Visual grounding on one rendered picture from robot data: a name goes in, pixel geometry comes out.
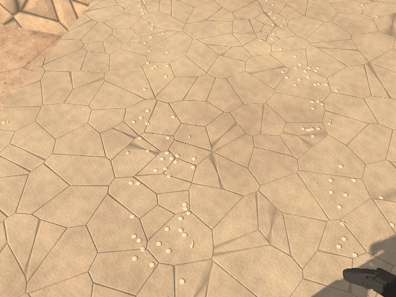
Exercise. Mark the robot right hand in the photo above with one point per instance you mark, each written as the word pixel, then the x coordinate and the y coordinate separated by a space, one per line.
pixel 380 280

